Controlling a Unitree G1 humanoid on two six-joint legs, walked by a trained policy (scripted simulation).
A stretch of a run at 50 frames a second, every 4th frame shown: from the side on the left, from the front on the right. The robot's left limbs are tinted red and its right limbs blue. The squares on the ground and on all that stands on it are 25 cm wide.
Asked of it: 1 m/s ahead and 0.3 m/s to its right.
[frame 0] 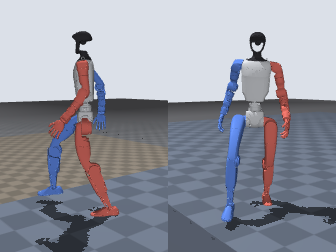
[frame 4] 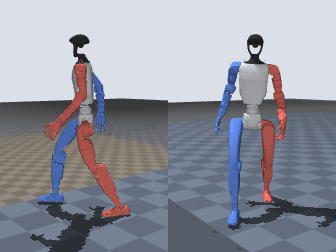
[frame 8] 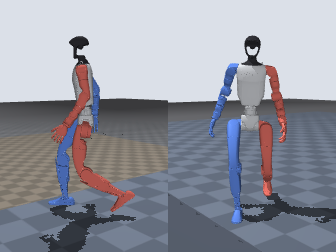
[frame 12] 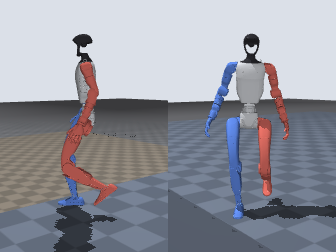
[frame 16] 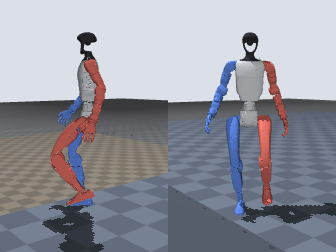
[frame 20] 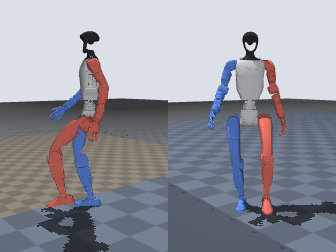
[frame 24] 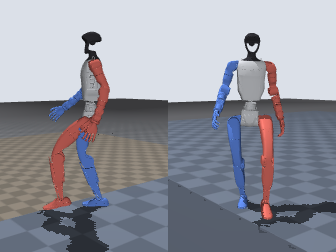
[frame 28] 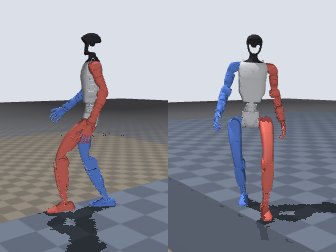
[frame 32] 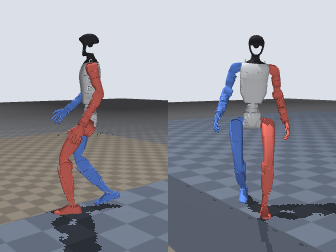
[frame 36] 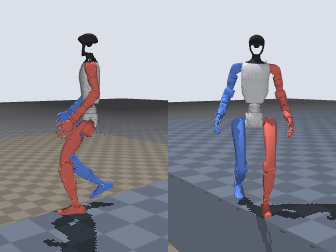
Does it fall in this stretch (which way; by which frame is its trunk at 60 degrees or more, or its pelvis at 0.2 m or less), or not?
no
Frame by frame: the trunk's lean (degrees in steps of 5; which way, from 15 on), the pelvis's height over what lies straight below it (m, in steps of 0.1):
0: 5, 0.8
4: 5, 0.7
8: 5, 0.7
12: 5, 0.8
16: 0, 0.8
20: 0, 0.8
24: 0, 0.8
28: 5, 0.8
32: 5, 0.7
36: 5, 0.7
